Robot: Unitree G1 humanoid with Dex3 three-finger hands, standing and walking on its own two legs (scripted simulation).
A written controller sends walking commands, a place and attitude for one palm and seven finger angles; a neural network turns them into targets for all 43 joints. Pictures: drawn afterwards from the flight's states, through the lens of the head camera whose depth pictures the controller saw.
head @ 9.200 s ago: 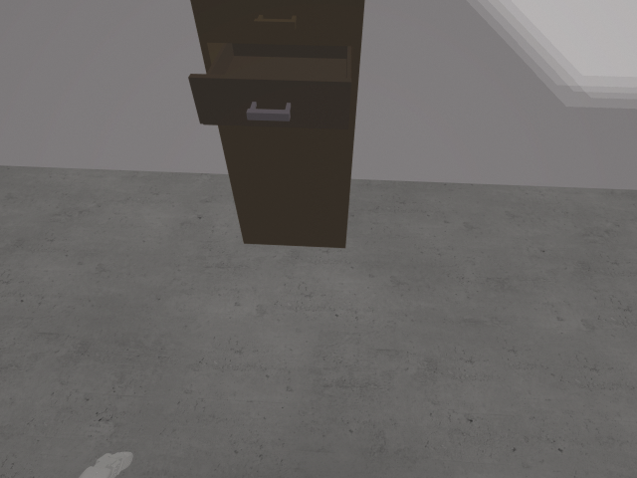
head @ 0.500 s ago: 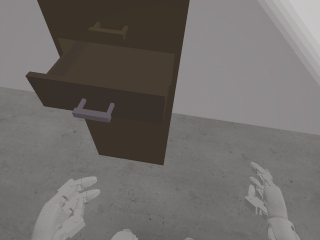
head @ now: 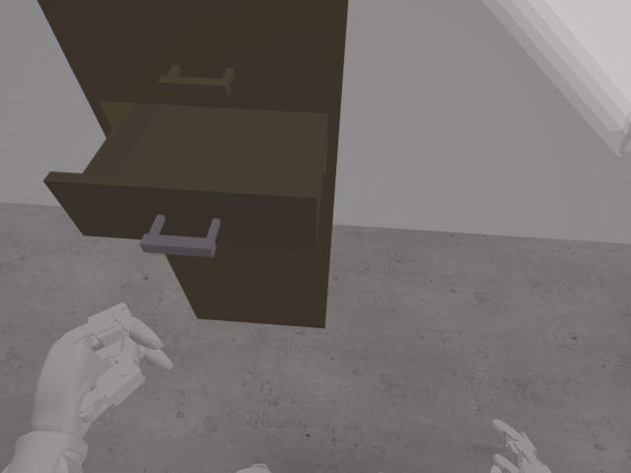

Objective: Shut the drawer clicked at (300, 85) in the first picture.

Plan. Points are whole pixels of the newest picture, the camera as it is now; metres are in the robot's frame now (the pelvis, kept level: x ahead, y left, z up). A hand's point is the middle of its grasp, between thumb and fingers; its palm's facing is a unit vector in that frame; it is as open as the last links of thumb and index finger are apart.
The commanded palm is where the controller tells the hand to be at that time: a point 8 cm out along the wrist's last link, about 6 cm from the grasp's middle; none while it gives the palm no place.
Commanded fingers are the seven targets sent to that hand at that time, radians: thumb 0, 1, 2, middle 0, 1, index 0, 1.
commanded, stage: raise the hand and make a fist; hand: left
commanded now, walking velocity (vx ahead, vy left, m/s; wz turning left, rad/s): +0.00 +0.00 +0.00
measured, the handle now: (183, 234) +0.43 +0.22 +0.03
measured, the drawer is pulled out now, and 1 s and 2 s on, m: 0.20 0.20 0.20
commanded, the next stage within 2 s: bring the fist close to the handle in 0.94 s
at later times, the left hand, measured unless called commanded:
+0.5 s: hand (137, 342) +0.23 +0.19 +0.12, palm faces -0.02 -1.00 -0.06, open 3.3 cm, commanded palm +0.20 +0.24 +0.13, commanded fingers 0.00 0.90 0.90 -1.40 -1.60 -1.40 -1.60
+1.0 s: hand (122, 336) +0.23 +0.20 +0.13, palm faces +0.03 -1.00 -0.08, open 3.3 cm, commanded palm +0.20 +0.25 +0.13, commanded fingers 0.00 0.90 0.90 -1.40 -1.60 -1.40 -1.60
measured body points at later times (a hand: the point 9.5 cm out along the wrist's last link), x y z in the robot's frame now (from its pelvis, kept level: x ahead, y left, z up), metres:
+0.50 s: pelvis +0.02 +0.01 +0.02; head +0.03 +0.01 +0.47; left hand +0.22 +0.24 +0.12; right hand +0.23 -0.19 -0.04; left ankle +0.02 +0.11 -0.69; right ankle +0.01 -0.11 -0.69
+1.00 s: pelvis +0.01 -0.01 +0.03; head +0.01 -0.02 +0.48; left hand +0.22 +0.25 +0.14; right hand +0.19 -0.24 -0.04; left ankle +0.02 +0.11 -0.69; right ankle +0.01 -0.11 -0.69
